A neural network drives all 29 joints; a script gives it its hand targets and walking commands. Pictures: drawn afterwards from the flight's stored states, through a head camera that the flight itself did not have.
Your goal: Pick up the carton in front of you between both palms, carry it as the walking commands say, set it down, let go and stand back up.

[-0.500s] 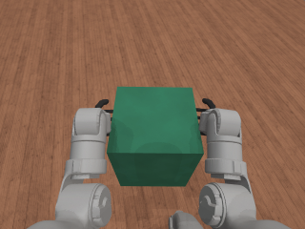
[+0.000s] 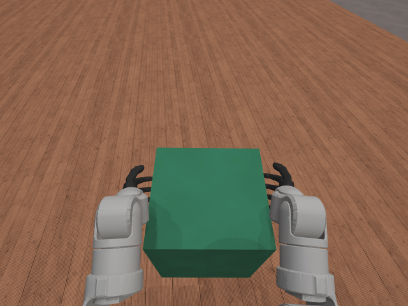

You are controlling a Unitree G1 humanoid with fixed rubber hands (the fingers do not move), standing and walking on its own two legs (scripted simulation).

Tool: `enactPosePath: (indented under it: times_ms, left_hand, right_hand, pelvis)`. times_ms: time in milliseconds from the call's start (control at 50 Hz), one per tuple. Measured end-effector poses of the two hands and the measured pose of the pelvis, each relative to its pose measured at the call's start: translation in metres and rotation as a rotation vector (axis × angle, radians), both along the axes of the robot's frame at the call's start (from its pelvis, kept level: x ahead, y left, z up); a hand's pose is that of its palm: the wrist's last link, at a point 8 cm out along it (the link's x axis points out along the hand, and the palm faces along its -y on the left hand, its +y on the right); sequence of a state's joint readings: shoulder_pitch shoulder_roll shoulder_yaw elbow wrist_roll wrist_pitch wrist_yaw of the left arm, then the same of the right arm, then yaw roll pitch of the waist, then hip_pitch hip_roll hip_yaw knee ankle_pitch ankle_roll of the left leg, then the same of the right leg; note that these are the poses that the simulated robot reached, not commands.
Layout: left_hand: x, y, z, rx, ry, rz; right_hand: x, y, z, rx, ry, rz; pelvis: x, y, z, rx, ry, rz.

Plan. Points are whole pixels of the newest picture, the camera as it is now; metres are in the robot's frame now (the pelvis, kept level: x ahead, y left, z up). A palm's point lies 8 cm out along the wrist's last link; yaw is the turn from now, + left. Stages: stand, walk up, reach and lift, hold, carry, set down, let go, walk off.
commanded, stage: carry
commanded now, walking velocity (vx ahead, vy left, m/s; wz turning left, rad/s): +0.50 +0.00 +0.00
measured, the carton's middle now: (206, 217) +0.31 +0.00 -0.01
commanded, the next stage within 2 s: none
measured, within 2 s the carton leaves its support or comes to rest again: neither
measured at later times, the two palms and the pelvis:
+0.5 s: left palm (144, 117) +0.58 +0.18 +0.06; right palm (247, 117) +0.57 -0.11 +0.08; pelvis +0.27 +0.05 +0.00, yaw -3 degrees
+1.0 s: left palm (150, 97) +0.67 +0.18 +0.07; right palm (243, 94) +0.68 -0.11 +0.07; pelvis +0.39 +0.03 -0.02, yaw +0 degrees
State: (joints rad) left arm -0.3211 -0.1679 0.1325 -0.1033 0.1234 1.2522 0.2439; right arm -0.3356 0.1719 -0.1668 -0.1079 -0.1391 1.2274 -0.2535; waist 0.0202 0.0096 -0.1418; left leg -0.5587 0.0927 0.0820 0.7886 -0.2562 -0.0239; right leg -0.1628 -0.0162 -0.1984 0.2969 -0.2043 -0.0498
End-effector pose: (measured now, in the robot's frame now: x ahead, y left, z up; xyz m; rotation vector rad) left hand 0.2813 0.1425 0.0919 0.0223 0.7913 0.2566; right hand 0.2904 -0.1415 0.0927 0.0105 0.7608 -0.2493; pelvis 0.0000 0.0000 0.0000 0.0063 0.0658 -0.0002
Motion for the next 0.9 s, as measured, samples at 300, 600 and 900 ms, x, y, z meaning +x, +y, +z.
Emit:
enactPosePath:
  times_ms: [300, 600, 900]
  left_hand:
    - [0.206, 0.041, -0.045, -0.035, 0.059, -0.066]
    - [0.338, 0.027, -0.008, -0.012, -0.075, -0.032]
    - [0.394, 0.028, -0.024, -0.013, -0.003, -0.017]
  right_hand:
    - [0.189, 0.041, -0.033, -0.064, 0.061, -0.043]
    - [0.327, 0.026, -0.005, -0.012, -0.073, -0.039]
    - [0.390, 0.027, -0.017, -0.014, -0.001, -0.027]
  pelvis:
    - [0.196, 0.051, -0.022, -0.007, -0.013, -0.054]
    - [0.324, 0.037, -0.014, 0.005, -0.021, -0.038]
    - [0.388, 0.030, -0.019, -0.020, 0.003, -0.004]
